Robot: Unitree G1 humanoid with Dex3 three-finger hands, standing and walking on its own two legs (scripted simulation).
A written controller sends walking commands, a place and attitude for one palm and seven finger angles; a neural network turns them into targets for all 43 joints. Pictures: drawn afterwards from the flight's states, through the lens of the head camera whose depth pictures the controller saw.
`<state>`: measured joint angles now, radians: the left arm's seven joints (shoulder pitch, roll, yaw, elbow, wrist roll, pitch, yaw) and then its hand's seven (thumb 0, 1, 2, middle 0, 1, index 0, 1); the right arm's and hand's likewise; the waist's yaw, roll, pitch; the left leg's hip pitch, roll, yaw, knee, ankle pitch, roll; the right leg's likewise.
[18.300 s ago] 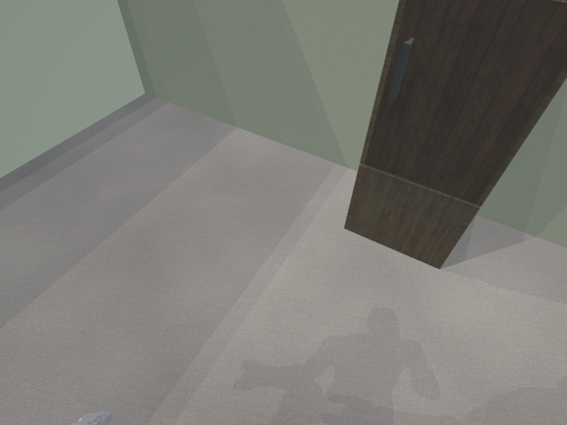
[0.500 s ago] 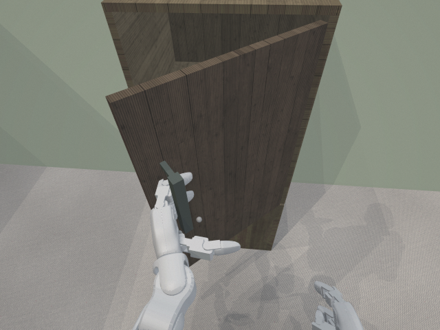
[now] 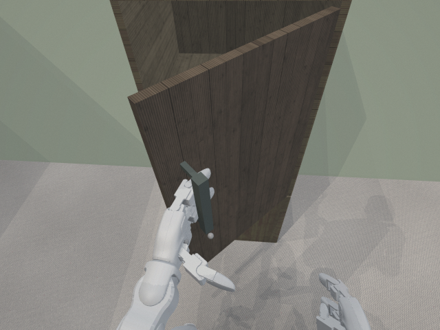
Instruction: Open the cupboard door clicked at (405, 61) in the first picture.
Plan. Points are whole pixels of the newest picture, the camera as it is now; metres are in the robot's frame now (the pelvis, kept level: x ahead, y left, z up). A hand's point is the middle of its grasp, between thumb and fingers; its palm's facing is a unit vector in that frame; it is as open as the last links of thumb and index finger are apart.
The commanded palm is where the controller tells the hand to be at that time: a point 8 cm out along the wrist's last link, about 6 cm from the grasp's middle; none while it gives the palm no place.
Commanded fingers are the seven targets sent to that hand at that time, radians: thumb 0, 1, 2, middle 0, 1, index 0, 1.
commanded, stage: slide the hand sideways off the handle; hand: left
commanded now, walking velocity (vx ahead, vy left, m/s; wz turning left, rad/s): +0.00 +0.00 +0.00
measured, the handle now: (197, 199) +0.32 +0.06 +0.08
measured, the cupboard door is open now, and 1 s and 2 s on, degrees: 45 44 44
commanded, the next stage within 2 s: draw the hand back to the body in 0.94 s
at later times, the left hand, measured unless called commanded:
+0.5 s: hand (190, 253) +0.23 +0.06 +0.07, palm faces -0.12 -0.99 +0.01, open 16.0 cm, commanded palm +0.21 +0.13 +0.07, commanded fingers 0.00 -0.50 0.30 -0.15 -0.30 -0.15 -0.30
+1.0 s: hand (149, 278) +0.19 +0.12 +0.07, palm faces -0.06 -1.00 -0.01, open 16.3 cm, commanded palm +0.17 +0.17 +0.07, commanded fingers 0.00 -0.50 0.30 -0.15 -0.30 -0.15 -0.30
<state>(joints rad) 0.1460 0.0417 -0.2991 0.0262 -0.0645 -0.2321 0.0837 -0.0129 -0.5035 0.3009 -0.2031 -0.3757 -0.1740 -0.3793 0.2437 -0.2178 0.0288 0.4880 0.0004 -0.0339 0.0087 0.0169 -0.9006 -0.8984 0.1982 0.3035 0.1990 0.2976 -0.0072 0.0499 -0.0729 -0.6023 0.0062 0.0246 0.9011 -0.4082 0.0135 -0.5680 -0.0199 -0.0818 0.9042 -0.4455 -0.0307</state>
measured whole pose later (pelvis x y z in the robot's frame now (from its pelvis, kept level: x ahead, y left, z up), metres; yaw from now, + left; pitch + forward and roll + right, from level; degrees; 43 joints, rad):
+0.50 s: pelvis +0.01 +0.00 -0.01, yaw -1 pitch +8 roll +0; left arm 0.40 0.09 -0.24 -0.20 -0.05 -0.24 0.04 -0.01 -0.50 0.30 -0.20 -0.33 -0.21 -0.33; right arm 0.26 -0.21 0.04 0.42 0.00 -0.04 0.01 0.02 -0.90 -0.90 0.20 0.30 0.20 0.30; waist -0.01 0.03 -0.09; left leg -0.64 0.02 0.03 0.94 -0.45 0.01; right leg -0.60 -0.01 -0.07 0.94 -0.48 -0.03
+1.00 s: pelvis +0.01 -0.01 -0.02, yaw +1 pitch +9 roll -1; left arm 0.61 0.17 -0.05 -0.32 -0.19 -0.31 -0.14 -0.01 -0.50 0.30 -0.16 -0.31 -0.16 -0.31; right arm 0.29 -0.24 0.01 0.41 0.02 -0.09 -0.03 0.02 -0.90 -0.90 0.20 0.30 0.20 0.30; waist 0.01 0.05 -0.12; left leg -0.71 0.02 -0.01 1.02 -0.48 0.00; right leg -0.66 0.00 -0.11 1.00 -0.51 -0.04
